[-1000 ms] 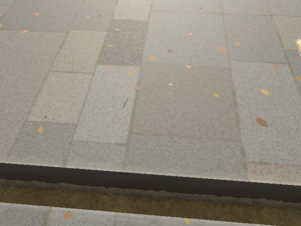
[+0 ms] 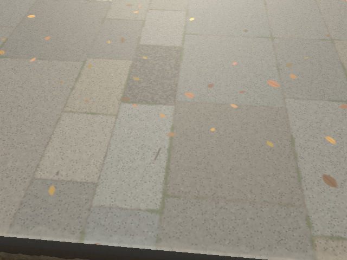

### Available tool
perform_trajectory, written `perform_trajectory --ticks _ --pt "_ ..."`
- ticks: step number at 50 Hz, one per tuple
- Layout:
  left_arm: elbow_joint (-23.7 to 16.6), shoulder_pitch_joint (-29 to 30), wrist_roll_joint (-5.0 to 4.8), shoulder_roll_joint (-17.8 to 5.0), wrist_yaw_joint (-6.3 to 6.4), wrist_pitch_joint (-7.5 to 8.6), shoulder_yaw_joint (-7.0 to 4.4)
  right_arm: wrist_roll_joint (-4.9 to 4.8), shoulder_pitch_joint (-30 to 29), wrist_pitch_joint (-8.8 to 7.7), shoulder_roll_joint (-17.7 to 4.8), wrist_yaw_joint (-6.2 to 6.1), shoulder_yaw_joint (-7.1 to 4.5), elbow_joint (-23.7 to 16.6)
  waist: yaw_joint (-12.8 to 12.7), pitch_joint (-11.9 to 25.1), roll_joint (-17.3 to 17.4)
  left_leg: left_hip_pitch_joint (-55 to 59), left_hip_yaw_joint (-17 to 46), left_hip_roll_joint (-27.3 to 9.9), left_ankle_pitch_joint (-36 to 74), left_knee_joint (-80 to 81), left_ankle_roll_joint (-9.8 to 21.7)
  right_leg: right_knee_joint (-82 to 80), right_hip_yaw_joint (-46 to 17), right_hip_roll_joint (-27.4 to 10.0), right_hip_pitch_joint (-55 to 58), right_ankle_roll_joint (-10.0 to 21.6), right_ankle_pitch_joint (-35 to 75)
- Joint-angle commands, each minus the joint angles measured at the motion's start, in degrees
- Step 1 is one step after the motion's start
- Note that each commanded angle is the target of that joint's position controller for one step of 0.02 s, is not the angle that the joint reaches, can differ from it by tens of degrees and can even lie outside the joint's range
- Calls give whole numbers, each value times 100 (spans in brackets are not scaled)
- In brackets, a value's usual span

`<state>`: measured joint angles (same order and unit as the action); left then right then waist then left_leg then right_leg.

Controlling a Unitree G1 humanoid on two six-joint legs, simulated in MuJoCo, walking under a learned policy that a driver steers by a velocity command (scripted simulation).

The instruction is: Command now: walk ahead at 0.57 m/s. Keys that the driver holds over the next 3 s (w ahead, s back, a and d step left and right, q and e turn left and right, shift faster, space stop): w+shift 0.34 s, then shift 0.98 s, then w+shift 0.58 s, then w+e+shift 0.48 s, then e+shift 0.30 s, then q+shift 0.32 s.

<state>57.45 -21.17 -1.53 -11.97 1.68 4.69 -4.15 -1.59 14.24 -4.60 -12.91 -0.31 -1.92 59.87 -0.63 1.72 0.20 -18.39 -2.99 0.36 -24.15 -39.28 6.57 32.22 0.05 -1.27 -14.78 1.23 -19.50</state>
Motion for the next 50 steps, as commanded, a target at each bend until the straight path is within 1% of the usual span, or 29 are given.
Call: perform_trajectory --ticks 1,2,3,4,5,6,7,8,16,17,19,20,21,22,23,25,27,28,30,31,33,34,38,39,40,41,43,45,50 --pt "-382 -31 -20 -869 -62 192 -149 -45 -796 -316 -207 105 14 -736 -71 -537 -813 -1624 295 -373 -166 -231 129 -1869 -2746 -1848 629 1201 -1773" --pt "-478 208 -63 -921 -86 161 -151 -62 -617 -341 -244 111 7 -698 89 -520 -760 -1057 163 -349 -11 357 121 -1794 -2250 -1625 288 997 -1513" --pt "-429 394 331 -983 -186 10 -216 370 -98 -201 -280 288 -24 -627 312 -295 -753 344 -316 13 627 963 -45 -1658 -1402 -1038 -387 833 -1608" --pt "-496 729 369 -945 -210 -49 -234 386 642 -123 -348 317 -108 -377 695 -299 -597 1726 -439 203 961 1090 -171 -1158 -867 -636 -1386 683 -1415" --pt "-664 1155 368 -785 -247 -11 -195 422 1820 -104 -817 248 -268 -101 1307 -83 428 3179 559 -407 13 1404 -88 548 -236 -121 -2622 505 -661" --pt "-1192 1503 309 -234 -325 107 -43 460 2576 -97 -1468 164 -409 67 1467 118 2632 3736 3556 -2025 -1552 2710 492 2673 348 452 -3986 301 -666" --pt "-1261 1989 425 -614 -355 99 -106 453 2070 -68 -953 86 -261 -116 1220 -469 1084 3191 3921 -2260 -1549 2804 673 3175 -337 -45 -4503 406 -231" --pt "-1271 1951 362 -560 -407 113 -100 414 1500 -70 -871 28 -231 -335 899 -636 393 2752 3407 -2123 -1203 2774 607 2997 -448 -286 -4291 384 406" --pt "-1460 2030 422 -350 -647 -156 57 268 928 -259 -933 87 -249 -391 218 -740 581 1279 661 -973 2624 3507 395 1007 682 105 -1313 212 1217" --pt "-1127 1239 485 -482 -631 -186 -37 436 782 -332 -912 120 -272 -418 -107 -282 615 1301 303 -1187 4389 2874 400 2074 691 132 -581 330 1901" --pt "-540 -372 515 -548 -558 -163 -90 291 206 -320 -905 136 -231 -604 -967 558 389 315 -365 -748 6694 753 143 2240 956 556 1546 583 2092" --pt "-110 -1590 554 -751 -487 -118 -172 209 -205 -319 -1007 141 -230 -660 -1641 761 284 -764 -304 -699 6698 -983 114 1984 995 606 2953 670 2187" --pt "351 -2929 620 -1159 -426 -69 -305 170 -900 -349 -962 122 -236 -746 -2484 648 -364 -2139 -216 -236 4065 -3508 -52 981 682 242 4019 868 2465" --pt "-114 -1848 -72 -1365 -399 186 -247 -25 -437 -477 -57 153 1 -1053 -1672 34 -1976 -3128 765 644 -820 -5873 -4 -76 -1538 -1186 3112 1411 2195" --pt "-581 -410 -214 -896 -384 254 16 -319 379 -529 -168 198 -10 -999 -561 -192 -1794 -3683 1716 683 -939 -5736 212 -597 -2637 -1871 2456 1763 3934" --pt "-499 -117 -299 -1024 -597 324 -58 -223 70 -392 -371 120 -22 -1224 104 -626 126 -4180 1377 214 -254 -5106 214 -939 -2706 -1946 1749 1772 2426" --pt "-734 859 -190 -876 -540 355 33 -114 201 -93 -635 17 -81 -1145 554 -938 270 -3590 1396 -202 77 -3879 -85 -1145 -2156 -1859 432 1562 2514" --pt "-676 785 8 -945 -476 335 0 -10 163 25 -596 51 -70 -1119 507 -937 421 -3616 1279 -273 324 -3915 -237 -1074 -2019 -1810 331 1530 2933" --pt "-656 519 -21 -782 -255 493 55 -156 -1044 -63 -668 71 -67 -1560 242 -1456 -177 -4346 1107 -395 1011 -2573 -283 -1444 -1416 -1178 419 979 1010" --pt "-832 707 -128 -948 -114 401 25 -22 -1678 -36 -446 122 50 -1886 155 -1784 149 -3761 466 -339 1713 -1448 -514 -1899 -1020 -893 -515 1014 213" --pt "-687 408 -47 -928 63 190 22 343 -1804 -151 64 341 296 -2211 270 -1012 206 -129 156 51 4752 186 -308 -2085 -77 -451 -2514 661 585" --pt "-752 444 60 -1160 50 359 -49 401 -1280 -193 43 441 174 -2036 433 -591 -56 1394 52 264 5732 -383 -193 -2124 -55 -577 -2992 588 1244" --pt "-646 555 -115 -1076 -101 174 -35 443 -405 -219 -818 329 -91 -1818 893 192 -539 1402 -31 533 3953 1127 159 -330 466 -429 264 94 4046" --pt "-611 401 15 -1105 -143 123 -27 445 518 -179 -1076 254 -216 -1621 1230 587 -780 1921 364 72 4575 1600 311 1297 473 -122 680 10 3911" --pt "-560 -1055 335 43 -267 59 244 655 587 -194 -1321 323 -154 -1517 251 1523 642 4033 2100 -1763 8750 158 1400 3775 -25 480 -962 -239 -1709" --pt "-383 -1622 157 1 -291 5 358 703 811 -160 -749 384 -39 -1437 320 2844 124 4132 3498 -2236 7379 747 2090 4284 -1785 630 -1003 -132 -1817" --pt "-858 128 -20 -833 -168 -144 139 170 13 -155 -935 455 -71 -1538 429 1206 171 2422 3048 -1846 4060 2287 1572 4311 -660 256 -1533 -31 -1298" --pt "-880 387 16 -1213 -45 -264 -35 176 37 -280 -976 220 -74 -1384 132 936 -172 1540 2928 -1704 2684 2777 1154 4610 -875 -19 -1474 74 -420" --pt "-940 530 69 -678 77 -356 13 142 -442 -12 -517 -2 16 -1163 -298 99 99 1 1505 -734 1802 2839 606 4321 -778 -237 -1622 -111 620"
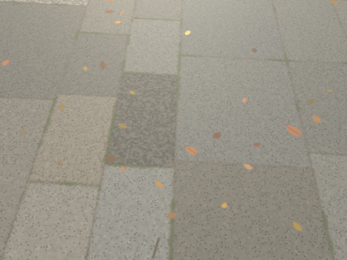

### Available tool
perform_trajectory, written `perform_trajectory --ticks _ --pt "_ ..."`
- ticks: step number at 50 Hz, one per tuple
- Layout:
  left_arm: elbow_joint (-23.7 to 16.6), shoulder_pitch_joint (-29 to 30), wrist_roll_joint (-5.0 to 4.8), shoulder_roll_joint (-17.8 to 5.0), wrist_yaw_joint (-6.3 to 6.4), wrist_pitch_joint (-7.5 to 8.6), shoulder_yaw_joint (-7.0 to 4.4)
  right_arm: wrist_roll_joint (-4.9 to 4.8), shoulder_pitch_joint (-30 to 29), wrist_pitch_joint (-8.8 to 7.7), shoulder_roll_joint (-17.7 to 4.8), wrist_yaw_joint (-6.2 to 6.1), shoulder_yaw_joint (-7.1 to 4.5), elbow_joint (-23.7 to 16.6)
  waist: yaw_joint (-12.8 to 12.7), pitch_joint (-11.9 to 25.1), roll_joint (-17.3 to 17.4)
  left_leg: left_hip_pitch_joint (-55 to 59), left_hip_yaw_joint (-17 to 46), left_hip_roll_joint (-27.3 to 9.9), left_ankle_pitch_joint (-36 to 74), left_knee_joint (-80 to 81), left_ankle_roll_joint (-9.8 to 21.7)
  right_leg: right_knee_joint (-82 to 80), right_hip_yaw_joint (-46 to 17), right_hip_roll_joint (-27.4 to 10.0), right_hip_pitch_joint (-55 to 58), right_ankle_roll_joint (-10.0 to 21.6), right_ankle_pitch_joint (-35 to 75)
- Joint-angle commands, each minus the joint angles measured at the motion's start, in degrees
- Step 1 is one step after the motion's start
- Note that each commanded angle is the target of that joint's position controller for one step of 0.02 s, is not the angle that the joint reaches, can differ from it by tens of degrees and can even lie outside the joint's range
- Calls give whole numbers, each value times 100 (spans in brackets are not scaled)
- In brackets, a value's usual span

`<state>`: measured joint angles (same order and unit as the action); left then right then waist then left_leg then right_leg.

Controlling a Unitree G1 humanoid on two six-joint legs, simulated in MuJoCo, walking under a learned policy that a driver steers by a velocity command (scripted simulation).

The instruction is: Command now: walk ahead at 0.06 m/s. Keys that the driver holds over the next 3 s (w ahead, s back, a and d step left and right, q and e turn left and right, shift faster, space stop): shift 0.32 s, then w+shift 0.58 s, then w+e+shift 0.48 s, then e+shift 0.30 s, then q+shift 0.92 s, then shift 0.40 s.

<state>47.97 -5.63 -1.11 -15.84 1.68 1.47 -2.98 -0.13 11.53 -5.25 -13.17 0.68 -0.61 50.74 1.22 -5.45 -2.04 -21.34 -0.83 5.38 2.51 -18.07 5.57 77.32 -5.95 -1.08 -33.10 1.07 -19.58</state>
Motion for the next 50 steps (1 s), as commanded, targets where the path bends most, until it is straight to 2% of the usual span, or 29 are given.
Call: perform_trajectory --ticks 1,2,4,5,7,10,11,13,15,17,19,20,24,27,28,30,32,33,34,35,36,37,39,41,44,46,48,49,50 --pt "-224 -849 138 112 105 -7 64 73 -426 166 -233 -133 -29 -320 -622 883 551 77 924 -948 -1005 710 733 -1626 152 -343 322 -252 351" --pt "-441 -447 218 166 134 30 150 18 -286 246 -328 -208 -81 -319 -399 681 732 19 836 -801 -1149 775 838 -2482 451 -136 412 -387 78" --pt "-178 -658 163 -96 98 -33 105 321 -514 118 -621 -159 -141 -502 -262 1331 756 118 1146 -1285 -613 841 923 -2998 345 -280 1244 -363 520" --pt "-87 -815 120 -225 87 -63 76 335 -429 100 -713 -143 -166 -436 -256 1412 837 255 1252 -1432 -815 802 947 -3292 293 -338 1335 -321 564" --pt "-113 -622 87 -424 82 -83 41 203 -247 150 -788 -124 -194 -318 -73 1152 898 309 1387 -1491 -1552 830 851 -3879 313 -330 1324 -187 718" --pt "-98 -567 204 -475 43 -59 -22 69 -99 279 -689 -126 -126 -147 -187 917 651 167 1359 -1214 -2841 650 431 -5297 440 -207 2009 123 1097" --pt "-94 -646 246 -570 39 -51 -38 86 47 290 -667 -109 -108 -79 -159 886 529 -47 1271 -1053 -2970 484 248 -5470 215 -446 2318 255 1145" --pt "-3 -578 240 -806 59 -84 -114 83 171 338 -565 -141 -109 -68 135 591 -395 107 623 -505 -2605 264 -10 -5979 -218 -636 1527 533 -40" --pt "55 -428 222 -299 32 -34 0 90 119 387 -538 -166 -84 -46 116 721 -525 903 563 -536 -1846 89 -46 -6278 -108 -491 1223 366 -105" --pt "112 -555 150 -420 37 42 -66 107 167 412 -778 -216 -145 -9 21 916 -369 927 534 -520 -2437 -33 49 -6210 0 -334 1380 306 -383" --pt "110 -716 10 -765 62 126 -157 -30 127 361 -1074 -203 -250 -98 -16 702 -158 358 818 -695 -3828 -53 265 -6179 -364 -519 1209 547 -1682" --pt "79 -694 -19 -785 41 173 -141 -76 59 287 -1027 -168 -245 -123 -42 650 -161 280 926 -830 -3746 -23 324 -6170 -518 -634 1197 657 -1612" --pt "45 -595 -37 -646 -93 352 -87 -34 80 115 -854 -45 -215 -162 35 982 86 962 1019 -1004 -2968 -26 426 -5887 -367 -553 1034 677 -797" --pt "-201 -218 -32 -364 -169 459 71 -69 479 124 -1145 -8 -287 -165 184 775 853 1793 2116 -1751 -3727 665 728 -4718 457 -133 -132 476 160" --pt "-293 -230 364 -524 -351 320 39 247 763 202 -1370 56 -401 -121 181 956 1116 1934 2237 -1865 -4388 869 736 -4541 804 22 -34 366 -109" --pt "-352 -303 393 -555 -452 255 50 198 544 248 -1322 118 -428 -224 4 565 917 1179 2135 -1911 -4167 807 763 -4731 823 -109 485 411 135" --pt "-129 -1286 365 -612 -428 294 24 80 -72 229 -1172 157 -403 -403 -619 538 526 -449 1324 -1436 -3733 168 519 -5281 561 -224 2443 576 18" --pt "125 -2279 372 -1042 -351 326 -116 71 -800 177 -838 199 -295 -714 -1153 565 -368 -1867 474 -797 -3102 -1086 198 -5983 -585 -799 3842 889 -1033" --pt "251 -2843 357 -1523 -276 290 -320 110 -1098 32 -586 233 -189 -1014 -1317 589 -1608 -3355 -372 -343 -2376 -2680 -90 -6738 -2291 -1702 5168 1309 -1949" --pt "214 -2873 373 -1269 -227 312 -287 257 -1209 -31 -942 207 -254 -964 -1346 461 -763 -4232 -112 -440 -2591 -3769 -126 -6707 -2827 -2057 5543 1440 -1711" --pt "127 -2711 387 -1066 -203 337 -249 277 -1127 -51 -979 204 -268 -953 -1163 492 -206 -4361 155 -611 -2357 -4287 -137 -6629 -2593 -1991 5463 1370 -1470" --pt "78 -2553 368 -1000 -189 379 -222 259 -1038 -48 -946 247 -245 -981 -963 555 -68 -4240 205 -783 -2206 -4507 -154 -6680 -2211 -1814 5271 1267 -1341" --pt "105 -2281 295 -747 -196 473 -135 272 -1005 55 -924 337 -230 -1109 -624 360 -218 -3943 193 -985 -2059 -4599 -206 -7051 -1532 -1535 4596 1122 -1108" --pt "153 -2163 230 -644 -183 553 -100 273 -1242 151 -861 376 -190 -1264 -520 -18 -398 -3723 -43 -1017 -1788 -4376 -312 -7524 -967 -1287 3959 1117 -570" --pt "121 -1839 244 -715 -218 633 -122 164 -1631 167 -695 455 -71 -1664 -253 -424 -302 -2517 -250 -1027 -842 -3004 -287 -8105 -71 -936 2874 953 544" --pt "219 -1852 141 -886 -321 699 -171 176 -1715 178 -587 552 -23 -1741 -249 -510 -182 -1012 -625 -836 -225 -2297 -22 -8612 248 -1013 2243 917 1627" --pt "321 -1920 146 -1177 -373 707 -228 215 -1251 224 -795 443 -133 -1668 -13 -111 -369 -161 -777 -446 -651 -2155 149 -7658 456 -1075 2791 855 4826" --pt "399 -1991 193 -1353 -353 672 -274 218 -546 217 -996 330 -236 -1531 348 379 -536 617 -739 -214 -1045 -2150 186 -6583 515 -1105 2984 761 6207" --pt "425 -1867 226 -1531 -298 606 -312 196 768 234 -1141 189 -361 -1192 1058 1075 -560 1981 -640 -82 -1342 -2013 196 -5030 538 -1067 2723 633 6668"
Over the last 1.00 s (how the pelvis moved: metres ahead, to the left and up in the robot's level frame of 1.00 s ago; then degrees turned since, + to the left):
0.56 0.07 0.00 -1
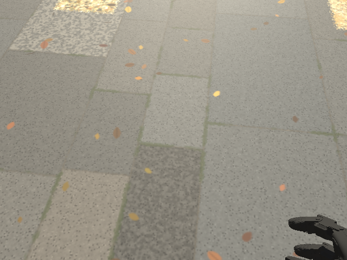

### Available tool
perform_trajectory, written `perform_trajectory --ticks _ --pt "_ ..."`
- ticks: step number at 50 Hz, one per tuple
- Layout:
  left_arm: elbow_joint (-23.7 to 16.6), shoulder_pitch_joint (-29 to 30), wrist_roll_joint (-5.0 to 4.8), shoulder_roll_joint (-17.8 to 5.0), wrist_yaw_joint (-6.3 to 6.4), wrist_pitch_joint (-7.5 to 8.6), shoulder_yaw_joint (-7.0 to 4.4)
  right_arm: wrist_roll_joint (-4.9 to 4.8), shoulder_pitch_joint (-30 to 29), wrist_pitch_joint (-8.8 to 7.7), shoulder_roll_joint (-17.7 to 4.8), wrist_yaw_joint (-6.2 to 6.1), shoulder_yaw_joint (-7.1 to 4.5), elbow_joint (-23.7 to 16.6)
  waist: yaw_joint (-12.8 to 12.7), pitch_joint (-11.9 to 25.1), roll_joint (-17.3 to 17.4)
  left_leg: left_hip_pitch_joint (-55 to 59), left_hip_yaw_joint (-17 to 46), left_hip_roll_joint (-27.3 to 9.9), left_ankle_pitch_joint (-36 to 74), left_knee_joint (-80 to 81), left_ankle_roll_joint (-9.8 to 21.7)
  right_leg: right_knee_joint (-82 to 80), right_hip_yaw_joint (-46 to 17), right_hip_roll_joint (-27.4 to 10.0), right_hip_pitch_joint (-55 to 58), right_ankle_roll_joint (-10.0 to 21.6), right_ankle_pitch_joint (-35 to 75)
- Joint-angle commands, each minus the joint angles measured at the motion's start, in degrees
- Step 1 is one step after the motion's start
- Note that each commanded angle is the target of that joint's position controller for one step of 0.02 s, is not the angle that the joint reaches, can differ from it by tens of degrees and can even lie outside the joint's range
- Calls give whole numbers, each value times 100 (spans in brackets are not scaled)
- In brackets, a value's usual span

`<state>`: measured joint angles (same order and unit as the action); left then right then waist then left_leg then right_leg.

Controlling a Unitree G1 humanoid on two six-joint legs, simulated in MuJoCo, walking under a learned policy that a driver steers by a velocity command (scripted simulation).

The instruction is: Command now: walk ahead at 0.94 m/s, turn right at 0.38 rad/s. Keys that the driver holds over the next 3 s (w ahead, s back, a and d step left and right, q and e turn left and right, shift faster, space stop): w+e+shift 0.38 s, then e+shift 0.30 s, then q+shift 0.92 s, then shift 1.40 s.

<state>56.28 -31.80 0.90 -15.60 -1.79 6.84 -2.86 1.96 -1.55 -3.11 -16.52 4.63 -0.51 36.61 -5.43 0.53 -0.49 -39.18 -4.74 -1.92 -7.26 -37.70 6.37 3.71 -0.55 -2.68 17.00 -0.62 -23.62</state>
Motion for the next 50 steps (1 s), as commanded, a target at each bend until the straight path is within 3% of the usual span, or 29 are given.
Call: perform_trajectory --ticks 1,2,3,4,5,6,9,12,17,19,21,23,24,25,26,27,29,31,34,36,40,42,44,45,46,47,48,49,50 --pt "-505 884 79 -1350 82 29 -287 61 3279 15 -1189 -340 -527 591 2215 1138 -515 5287 291 107 -711 -133 55 4145 -30 -606 -3250 685 5836" --pt "-755 559 81 -225 60 3 -40 259 3629 -79 -1832 -434 -651 653 1794 1851 1344 6240 2459 -1636 -3610 622 -8 6695 -146 205 -4589 693 1005" --pt "-968 104 -247 -90 59 17 6 266 3165 -133 -1912 -349 -639 489 1221 2493 2145 5789 5378 -2494 -5111 2519 32 7886 -832 600 -5055 812 -303" --pt "-1042 841 -203 -503 78 -57 -94 173 2325 -130 -1406 -333 -581 454 1005 1276 1179 4770 4872 -2206 -5126 2899 -71 8124 -690 194 -5462 853 533" --pt "-1022 1112 -131 -598 53 -102 -95 139 1902 -179 -909 -345 -462 419 867 558 445 4002 3769 -2115 -3870 2620 -6 7895 -496 -106 -5588 837 1119" --pt "-958 1205 -65 -506 23 -183 -81 137 1794 -206 -746 -360 -420 528 754 264 223 3520 2892 -1843 -2746 2565 -87 7718 -488 -303 -5453 789 1243" --pt "-1026 1219 7 -128 -94 -456 -35 -27 2031 -307 -283 -374 -277 851 442 -171 541 2908 1211 -1445 -1586 2792 -304 7458 -394 -549 -5413 687 1303" --pt "-1411 2165 32 -80 -232 -623 12 -72 2167 -410 -196 -331 -279 1014 469 -770 438 2755 -38 -1170 -301 3164 -548 6941 -28 -575 -5967 600 1927" --pt "-1844 3198 18 -120 -367 -568 117 -75 2385 -471 -361 -490 -283 1165 453 -1036 114 3360 -1300 -822 2030 3381 -592 4671 837 -205 -5700 817 2946" --pt "-1946 3268 36 -130 -371 -552 141 -101 2541 -447 -644 -571 -307 1216 343 -945 230 3862 -1506 -1035 4583 2954 -684 4026 1209 119 -5209 1016 3006" --pt "-1723 2606 76 -322 -280 -527 86 -134 2579 -292 -911 -688 -377 1173 23 -506 375 4406 -1493 -1069 6737 1709 -730 3644 1546 689 -4446 1093 2792" --pt "-1094 381 86 -776 -121 -468 -162 -113 2120 -118 -1137 -719 -471 986 -947 634 471 3791 -1170 -1235 6792 -1176 -651 3434 1101 1003 -2033 1339 2652" --pt "-905 14 46 -917 68 -462 -300 -187 1949 -92 -1023 -596 -490 957 -969 727 -9 2941 -1090 -712 3292 -3090 -683 2890 474 745 -1161 1482 2892" --pt "-954 406 -13 -1494 170 -503 -461 -102 2035 -115 -267 -491 -339 691 -293 301 -1225 931 -856 329 -2563 -5287 -856 3565 -784 -180 -436 1716 6088" --pt "-1595 789 -60 -2067 55 -367 -542 -217 2263 -454 -205 -528 -212 -19 135 1884 -1221 -445 955 800 -2925 -6438 -1035 2541 -3939 -1251 1105 2924 5053" --pt "-1828 1116 -67 -1836 9 -335 -604 -303 1832 -640 -591 -547 -260 -148 -15 2209 -61 -607 1594 542 -2499 -6072 -830 1663 -4601 -1441 882 2948 3234" --pt "-2015 2029 -241 -1170 -49 -208 -434 -321 1534 -600 -714 -630 -354 -129 733 497 1350 -508 1465 109 -1953 -4979 -813 1197 -3875 -1043 -1294 2422 2816" --pt "-2232 2453 -198 -969 17 -192 -397 -213 1723 -354 -859 -648 -482 -118 1083 55 1063 290 1427 -187 -1776 -4181 -1035 1197 -2913 -582 -2905 2128 4217" --pt "-2167 2328 -244 -1031 243 -357 -460 -22 988 -231 -406 -715 -409 -499 923 57 630 934 936 36 -1133 -2284 -1221 1670 -1715 431 -4013 1718 5496" --pt "-2094 2161 -240 -910 438 -584 -447 -70 1052 -205 -171 -686 -305 -368 718 611 238 1321 606 225 132 -1079 -1234 2091 -1003 711 -3836 1247 5519" --pt "-1825 1459 -160 -323 530 -682 -229 -133 280 -305 -127 -470 -228 -422 10 681 -480 1432 551 179 1913 184 -1016 2254 -1127 341 -3222 855 3902" --pt "-1828 1561 -1 -298 478 -623 -183 -160 204 -376 -371 -375 -314 -433 21 487 -579 1215 653 124 1460 456 -710 2590 -1306 -52 -2817 857 3927" --pt "-1912 1843 -3 -552 450 -563 -244 -165 618 -453 -683 -306 -462 -373 354 497 -516 1406 541 266 1200 883 -320 3325 -1217 -145 -2480 686 4865" --pt "-2046 2067 8 -640 477 -537 -280 -155 1165 -491 -872 -292 -542 -282 632 709 -359 2174 850 130 2332 1005 -49 4144 -970 121 -2783 486 4947" --pt "-2212 1967 55 -702 500 -510 -300 -46 1646 -486 -1147 -294 -608 -273 734 1242 476 3440 2099 -623 4158 836 771 5951 -596 816 -3693 27 3213" --pt "-2261 1620 51 -640 426 -535 -232 21 1811 -350 -1183 -323 -634 -240 679 1714 1988 4804 4306 -1795 4257 1373 1847 7550 -422 1473 -5409 -455 -1302" --pt "-2238 1509 -22 -885 295 -545 -249 -82 1592 -219 -1033 -399 -613 -423 656 1954 1238 4670 4832 -1790 2452 1648 1667 8031 -1029 1127 -5589 -325 -1159" --pt "-2291 2005 -83 -832 243 -640 -221 -158 1339 -74 -839 -478 -563 -556 698 1475 511 4173 4445 -1506 890 1637 1284 8308 -994 946 -5761 -307 -777" --pt "-2397 2342 -6 -619 224 -723 -157 -219 1221 44 -755 -522 -510 -616 655 844 -45 3265 4057 -1156 -36 1933 989 7889 -880 855 -5793 -232 -526"
Over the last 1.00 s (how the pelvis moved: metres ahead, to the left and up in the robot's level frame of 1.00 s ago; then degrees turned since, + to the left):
0.42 -0.01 -0.02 -2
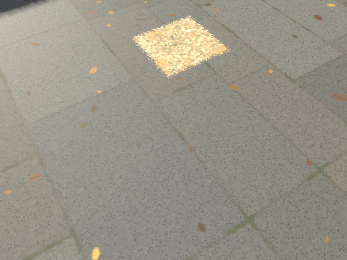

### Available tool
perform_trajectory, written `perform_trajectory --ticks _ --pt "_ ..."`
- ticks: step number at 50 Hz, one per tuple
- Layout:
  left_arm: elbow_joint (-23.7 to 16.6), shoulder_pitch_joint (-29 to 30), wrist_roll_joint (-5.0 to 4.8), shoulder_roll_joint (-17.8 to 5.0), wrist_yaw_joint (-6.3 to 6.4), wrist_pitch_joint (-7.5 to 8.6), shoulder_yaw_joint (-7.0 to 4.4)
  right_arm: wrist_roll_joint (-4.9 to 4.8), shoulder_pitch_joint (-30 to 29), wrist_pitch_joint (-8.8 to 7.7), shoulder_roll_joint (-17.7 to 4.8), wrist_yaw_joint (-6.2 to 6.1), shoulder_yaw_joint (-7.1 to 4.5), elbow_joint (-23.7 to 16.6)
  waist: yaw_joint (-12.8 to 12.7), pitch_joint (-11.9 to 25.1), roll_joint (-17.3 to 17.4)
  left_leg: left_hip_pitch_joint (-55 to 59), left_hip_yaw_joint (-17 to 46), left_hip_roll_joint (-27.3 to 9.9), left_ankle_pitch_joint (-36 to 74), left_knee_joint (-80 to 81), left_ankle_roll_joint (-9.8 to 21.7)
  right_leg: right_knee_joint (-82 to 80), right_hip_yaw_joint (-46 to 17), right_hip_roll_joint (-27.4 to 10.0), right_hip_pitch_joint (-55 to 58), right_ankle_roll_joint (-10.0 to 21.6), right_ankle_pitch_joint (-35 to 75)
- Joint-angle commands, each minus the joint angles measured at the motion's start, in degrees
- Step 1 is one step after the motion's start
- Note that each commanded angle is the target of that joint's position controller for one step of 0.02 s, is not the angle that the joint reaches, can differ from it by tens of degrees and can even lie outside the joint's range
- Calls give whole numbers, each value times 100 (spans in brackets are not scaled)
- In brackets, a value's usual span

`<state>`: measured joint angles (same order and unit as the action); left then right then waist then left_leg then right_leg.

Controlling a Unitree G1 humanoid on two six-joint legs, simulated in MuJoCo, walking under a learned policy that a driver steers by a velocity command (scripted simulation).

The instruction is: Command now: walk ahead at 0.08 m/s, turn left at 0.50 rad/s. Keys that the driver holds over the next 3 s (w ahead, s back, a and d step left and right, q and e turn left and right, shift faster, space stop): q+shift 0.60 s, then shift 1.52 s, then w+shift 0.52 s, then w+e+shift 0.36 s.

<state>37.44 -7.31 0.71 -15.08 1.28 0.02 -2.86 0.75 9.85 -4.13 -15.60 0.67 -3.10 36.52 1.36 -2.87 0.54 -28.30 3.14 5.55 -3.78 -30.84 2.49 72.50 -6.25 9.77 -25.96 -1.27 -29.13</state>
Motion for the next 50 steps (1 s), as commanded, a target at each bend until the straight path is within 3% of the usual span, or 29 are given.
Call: perform_trajectory --ticks 1,2,4,6,9,11,12,13,14,15,16,17,19,22,24,27,29,31,33,34,35,36,37,38,39,40,43,46,50 --pt "-602 37 64 -586 -63 -108 -148 -143 -61 216 -895 -168 -256 -677 -138 921 -260 1619 3098 -1672 -1137 1434 1182 451 -275 -512 -1349 -114 261" --pt "-634 -1 38 -437 -65 -135 -115 -159 -247 293 -933 -179 -280 -735 -317 668 -65 1049 2766 -1278 -1546 1575 931 -500 -147 -556 -972 -75 337" --pt "-530 22 -20 -314 -39 -87 -99 -126 -255 432 -967 -198 -363 -756 -257 681 389 716 2306 -803 -1274 1652 780 -1819 204 -364 -269 -116 334" --pt "-438 26 -58 -264 -25 -14 -96 -156 -40 516 -1050 -231 -444 -672 -180 979 696 932 2373 -780 -1125 1539 797 -2626 125 -304 171 -135 523" --pt "-315 40 -129 -446 -39 77 -168 -205 106 607 -1101 -266 -526 -666 -78 1116 1003 1270 2808 -894 -1553 1490 698 -3574 -66 -287 435 -63 1012" --pt "-188 -108 -147 -535 -56 121 -236 -250 26 662 -1117 -286 -555 -702 -176 1077 1043 1099 2946 -770 -2046 1433 510 -4429 -71 -340 980 63 1416" --pt "-97 -280 -136 -635 -47 130 -293 -277 14 672 -1057 -290 -541 -709 -268 1083 984 773 2846 -588 -2345 1272 333 -4945 -97 -565 1550 187 1716" --pt "-63 -461 -38 -957 -19 118 -384 -284 52 683 -869 -288 -486 -762 -272 1224 449 53 2442 -265 -2932 586 70 -5275 -794 -1424 2288 582 1408" --pt "-99 -354 158 -1235 -12 84 -430 -351 -63 654 -687 -262 -437 -887 -193 1031 -1150 -991 1125 404 -3182 -979 -157 -5656 -2072 -2611 2394 1280 1460" --pt "-272 103 318 -1021 1 131 -383 -248 226 552 -998 -190 -529 -827 35 947 -1491 -1225 838 89 -2809 -2375 -395 -5736 -2523 -3153 2059 1592 2003" --pt "-428 466 248 -677 68 145 -292 -215 368 550 -1242 -154 -595 -632 136 848 -1048 -1146 639 -160 -2423 -3032 -516 -5606 -1915 -2962 1858 1466 2299" --pt "-472 664 124 -519 123 140 -248 -202 505 597 -1214 -159 -598 -478 178 728 -709 -1093 523 -239 -2092 -3378 -588 -5485 -1322 -2590 1746 1232 2385" --pt "-460 608 13 -530 188 111 -205 -192 604 674 -908 -133 -487 -414 96 532 -522 -1326 249 -427 -1754 -4210 -738 -5388 -678 -2369 1735 1195 3034" --pt "-326 118 80 -726 219 35 -257 -266 -44 678 -692 -70 -336 -712 -277 429 -676 -1625 -150 -797 -1430 -3634 -927 -5415 -115 -2321 2173 1337 3537" --pt "-254 -96 80 -904 201 -12 -323 -244 -276 669 -622 -17 -275 -856 -428 546 -767 -1491 -225 -957 -1460 -3105 -979 -5351 66 -2466 2450 1419 3784" --pt "-225 -60 41 -1175 128 -40 -435 -219 -354 669 -578 59 -228 -929 -431 673 -886 -807 -458 -1026 -1477 -2290 -872 -5287 486 -2641 2306 1377 3998" --pt "-203 26 -22 -1266 62 -21 -487 -225 -308 715 -660 82 -266 -895 -364 690 -982 -288 -684 -939 -1482 -1778 -738 -5198 769 -2709 2130 1265 4054" --pt "-136 -43 -148 -1276 -14 43 -519 -222 -339 794 -706 100 -303 -909 -341 699 -1050 114 -768 -835 -1543 -1169 -550 -4969 858 -2810 2128 1138 4083" --pt "-48 -13 -301 -1201 -60 96 -506 -211 -45 824 -706 98 -365 -810 -61 798 -960 990 -843 -572 -971 89 -232 -4348 1078 -2719 1961 827 3970" --pt "106 -311 -302 -972 -96 134 -444 -177 351 809 -929 32 -462 -655 74 974 -482 2039 -617 -496 65 778 7 -3600 1432 -2442 1403 452 3593" --pt "-85 -302 -52 -680 -113 166 -326 -144 752 757 -1606 -85 -628 -688 129 1286 926 3570 1156 -1800 2582 717 507 -1901 1779 -1900 -298 -73 1266" --pt "-358 -105 117 -564 -94 192 -238 35 463 653 -1934 -98 -617 -828 44 1742 2006 3718 2666 -3154 3854 554 1887 -491 1211 -1244 -1618 -401 -1168" --pt "-290 298 -16 -966 -68 165 -346 81 625 556 -1431 -41 -489 -793 509 1933 1046 3413 2169 -2914 3406 708 1937 47 541 -1360 -1558 -376 -1005" --pt "-281 354 -137 -949 -36 118 -340 45 395 487 -1239 -43 -399 -659 305 1534 875 3068 1567 -2518 2722 702 1567 -18 486 -1458 -1564 -268 -573" --pt "-162 229 -109 -858 38 70 -329 -48 36 474 -1097 -79 -366 -641 105 1254 571 2734 1226 -2136 2084 730 1208 -378 455 -1524 -1526 -245 -116" --pt "-124 144 -43 -932 90 12 -347 -121 -245 492 -984 -112 -310 -660 -18 1074 642 2382 1049 -2005 2004 784 1079 -556 479 -1506 -1357 -281 247" --pt "45 -346 -48 -792 75 -48 -303 -22 -548 488 -890 -167 -228 -621 -289 1101 683 1762 676 -1765 2025 923 1092 -958 602 -1319 -560 -365 851" --pt "8 -227 -43 -539 50 -49 -162 -31 -550 479 -815 -181 -195 -491 -173 999 746 1631 644 -1709 1455 911 1063 -2130 571 -1331 -90 -323 994" --pt "-61 -181 -71 -634 -12 -41 -156 -26 -415 490 -772 -124 -143 -281 -56 812 859 1398 999 -1802 649 848 1111 -3175 619 -1232 558 -183 960"
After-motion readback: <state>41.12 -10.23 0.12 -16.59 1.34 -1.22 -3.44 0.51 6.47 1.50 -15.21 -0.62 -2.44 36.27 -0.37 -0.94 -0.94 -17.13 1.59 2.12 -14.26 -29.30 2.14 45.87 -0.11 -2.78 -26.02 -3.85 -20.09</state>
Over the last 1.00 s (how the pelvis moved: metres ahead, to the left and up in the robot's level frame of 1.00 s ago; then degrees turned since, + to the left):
0.72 -0.08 0.01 -33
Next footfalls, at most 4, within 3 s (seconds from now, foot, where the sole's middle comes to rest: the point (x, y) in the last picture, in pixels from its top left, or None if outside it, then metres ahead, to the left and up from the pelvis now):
0.24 right None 0.16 -0.12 -0.75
0.68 left None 0.04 0.14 -0.75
1.06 right None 0.21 -0.03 -0.75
2.46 left None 0.09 0.22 -0.75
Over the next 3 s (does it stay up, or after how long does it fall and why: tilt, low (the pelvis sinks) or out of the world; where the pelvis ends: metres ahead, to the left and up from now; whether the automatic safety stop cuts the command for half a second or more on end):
stays up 0.40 0.34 -0.02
